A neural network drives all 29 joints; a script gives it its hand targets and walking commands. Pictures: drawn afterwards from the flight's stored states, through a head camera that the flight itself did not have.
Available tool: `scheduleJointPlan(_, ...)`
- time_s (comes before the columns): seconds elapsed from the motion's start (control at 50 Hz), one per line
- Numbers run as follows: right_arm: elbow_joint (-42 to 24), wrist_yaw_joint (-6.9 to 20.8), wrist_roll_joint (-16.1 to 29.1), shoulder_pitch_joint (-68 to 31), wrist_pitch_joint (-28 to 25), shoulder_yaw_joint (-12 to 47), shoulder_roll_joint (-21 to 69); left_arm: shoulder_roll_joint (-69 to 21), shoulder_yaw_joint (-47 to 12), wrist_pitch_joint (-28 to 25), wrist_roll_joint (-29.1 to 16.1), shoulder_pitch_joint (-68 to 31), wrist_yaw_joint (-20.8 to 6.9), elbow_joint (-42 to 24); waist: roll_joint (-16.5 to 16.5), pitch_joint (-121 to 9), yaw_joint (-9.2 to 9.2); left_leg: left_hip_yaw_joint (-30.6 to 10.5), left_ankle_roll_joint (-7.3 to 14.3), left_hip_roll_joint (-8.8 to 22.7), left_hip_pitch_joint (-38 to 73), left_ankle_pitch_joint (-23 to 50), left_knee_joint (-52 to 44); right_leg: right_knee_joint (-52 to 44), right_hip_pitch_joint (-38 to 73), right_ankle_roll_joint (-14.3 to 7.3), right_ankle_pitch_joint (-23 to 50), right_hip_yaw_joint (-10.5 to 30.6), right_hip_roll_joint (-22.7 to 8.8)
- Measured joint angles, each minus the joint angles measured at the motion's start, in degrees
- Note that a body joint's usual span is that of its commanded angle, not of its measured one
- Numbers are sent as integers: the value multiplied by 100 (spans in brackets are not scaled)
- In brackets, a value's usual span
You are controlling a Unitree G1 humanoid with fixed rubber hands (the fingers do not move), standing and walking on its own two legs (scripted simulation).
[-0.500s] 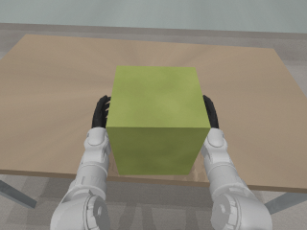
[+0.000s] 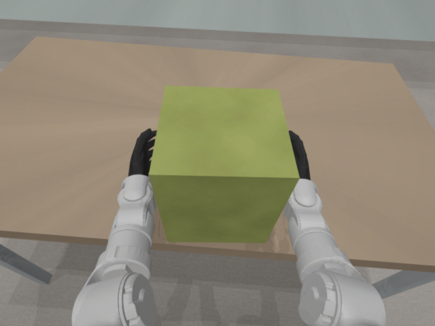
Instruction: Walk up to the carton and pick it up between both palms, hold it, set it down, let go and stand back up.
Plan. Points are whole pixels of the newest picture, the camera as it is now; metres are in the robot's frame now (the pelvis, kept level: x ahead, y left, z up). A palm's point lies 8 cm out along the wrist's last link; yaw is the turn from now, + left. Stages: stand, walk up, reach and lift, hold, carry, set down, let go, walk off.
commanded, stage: reach and lift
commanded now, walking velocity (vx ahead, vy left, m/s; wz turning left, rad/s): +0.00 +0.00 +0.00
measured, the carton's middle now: (219, 170) +0.41 +0.02 +0.04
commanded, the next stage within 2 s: none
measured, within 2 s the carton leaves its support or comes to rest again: leaves its support in 1.44 s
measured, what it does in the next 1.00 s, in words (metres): stands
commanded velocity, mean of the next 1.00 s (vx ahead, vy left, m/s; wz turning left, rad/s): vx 0.00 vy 0.00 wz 0.00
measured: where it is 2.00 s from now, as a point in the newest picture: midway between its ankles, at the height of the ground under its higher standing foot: outside the picture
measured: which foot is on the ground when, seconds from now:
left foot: down 0.00-1.00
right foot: down 0.00-1.00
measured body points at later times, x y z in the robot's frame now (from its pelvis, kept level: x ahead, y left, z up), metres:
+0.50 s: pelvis -0.01 +0.00 +0.00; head +0.05 +0.01 +0.45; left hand +0.41 +0.18 +0.05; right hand +0.42 -0.13 +0.06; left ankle -0.03 +0.14 -0.75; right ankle +0.00 -0.12 -0.75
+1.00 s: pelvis -0.02 +0.00 +0.00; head +0.03 +0.01 +0.44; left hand +0.39 +0.18 +0.06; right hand +0.41 -0.13 +0.07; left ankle -0.03 +0.14 -0.75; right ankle +0.00 -0.12 -0.75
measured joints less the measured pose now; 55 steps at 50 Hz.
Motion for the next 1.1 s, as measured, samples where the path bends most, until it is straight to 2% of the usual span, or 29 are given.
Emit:
scheduleJointPlan(0.12,103,4,-48,-54,-42,-24,-28,-1,35,-26,-25,-10,-2,52,19,-50,-28,17,16,-12,-56,26,-20,-49,-39,14,38,-4,-16)
scheduleJointPlan(0.26,233,4,0,-140,-104,-44,-64,36,30,-74,-21,-75,43,159,37,-74,22,94,23,6,-117,41,-18,-85,-107,16,97,49,-3)
scheduleJointPlan(0.52,495,-181,-179,-217,-379,4,-147,121,-42,-210,-50,-171,114,395,53,-241,39,72,-6,43,-369,89,22,-130,-299,-17,168,-10,24)
scheduleJointPlan(0.64,734,-310,-205,-206,-702,150,-249,126,-139,-444,-194,-107,181,485,46,-391,-23,-2,-11,22,-514,127,35,-104,-407,-23,160,-104,-1)
scheduleJointPlan(0.86,1387,-436,-240,-392,-1325,100,-409,235,-229,-1077,-342,-222,300,1048,66,-600,-45,-34,-15,17,-782,208,77,-106,-628,-36,241,-167,-14)
scheduleJointPlan(1.1,1819,-590,25,-620,-1482,438,-582,433,-525,-1355,-737,-444,428,1559,25,-899,19,33,-26,45,-1225,289,138,-42,-1095,-61,336,-122,5)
